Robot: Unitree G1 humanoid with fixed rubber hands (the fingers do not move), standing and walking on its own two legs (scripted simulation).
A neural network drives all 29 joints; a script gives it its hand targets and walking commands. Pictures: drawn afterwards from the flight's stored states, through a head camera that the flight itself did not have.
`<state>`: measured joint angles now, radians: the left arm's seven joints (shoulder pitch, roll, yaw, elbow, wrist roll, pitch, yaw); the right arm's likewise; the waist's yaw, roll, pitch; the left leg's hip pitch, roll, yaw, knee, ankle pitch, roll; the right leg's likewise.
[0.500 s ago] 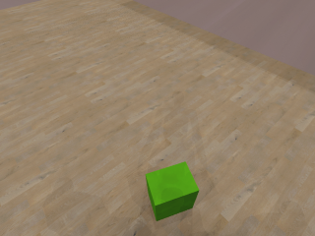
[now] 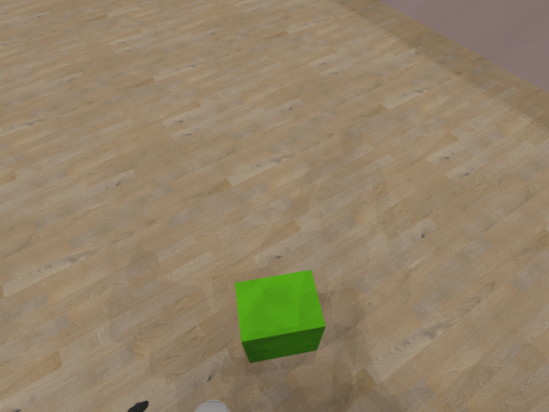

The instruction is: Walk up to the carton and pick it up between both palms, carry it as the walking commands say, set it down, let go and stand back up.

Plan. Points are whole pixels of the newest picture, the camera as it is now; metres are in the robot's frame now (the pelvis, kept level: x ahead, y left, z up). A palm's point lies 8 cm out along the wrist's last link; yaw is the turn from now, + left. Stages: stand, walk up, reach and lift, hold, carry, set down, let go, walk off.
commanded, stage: walk up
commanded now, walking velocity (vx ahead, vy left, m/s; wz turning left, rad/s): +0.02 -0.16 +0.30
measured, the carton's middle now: (278, 319) +0.43 +0.00 -0.62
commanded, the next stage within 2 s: stand in 0.84 s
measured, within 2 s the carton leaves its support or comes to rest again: neither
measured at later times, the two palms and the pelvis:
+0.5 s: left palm out of the picture +0.01 +0.19 -0.13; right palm out of the picture +0.11 -0.28 -0.13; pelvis +0.03 -0.04 +0.01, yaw +6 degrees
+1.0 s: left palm out of the picture +0.00 +0.16 -0.13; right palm out of the picture +0.08 -0.30 -0.13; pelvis +0.03 -0.07 +0.01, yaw +8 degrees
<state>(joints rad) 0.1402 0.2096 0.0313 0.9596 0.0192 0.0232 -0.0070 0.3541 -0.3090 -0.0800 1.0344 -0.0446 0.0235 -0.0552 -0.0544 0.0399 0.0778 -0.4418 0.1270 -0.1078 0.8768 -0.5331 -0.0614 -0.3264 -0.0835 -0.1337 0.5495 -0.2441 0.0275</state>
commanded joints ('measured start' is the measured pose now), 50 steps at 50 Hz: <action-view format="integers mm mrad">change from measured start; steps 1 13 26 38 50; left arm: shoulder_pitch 151 193 248 199 179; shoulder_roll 136 106 62 59 60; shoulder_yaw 33 5 5 3 9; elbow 20 100 130 145 125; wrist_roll -5 -7 -20 -17 -4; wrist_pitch -22 -27 -25 -32 -22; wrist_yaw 47 48 58 58 45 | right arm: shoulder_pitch -27 -82 -141 -70 -69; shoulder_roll -22 -7 36 23 43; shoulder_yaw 5 8 37 18 40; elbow -47 -25 -3 30 39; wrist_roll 20 33 42 44 27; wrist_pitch -9 -7 -26 -18 -24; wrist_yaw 32 34 21 21 23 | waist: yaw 43 14 92 50 53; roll -181 -77 -66 -91 22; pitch -146 -74 -108 -85 -8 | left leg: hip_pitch -143 340 236 276 209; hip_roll -55 -65 -3 -30 -41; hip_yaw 87 147 76 109 56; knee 346 -439 -459 -452 -563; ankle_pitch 77 461 640 631 385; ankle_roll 24 81 131 89 104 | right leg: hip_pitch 213 61 285 210 200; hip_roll -245 -160 -54 -82 -64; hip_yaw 127 43 61 36 82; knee -211 -63 -173 -147 -216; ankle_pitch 472 202 239 257 5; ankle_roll -158 -69 -31 -44 -47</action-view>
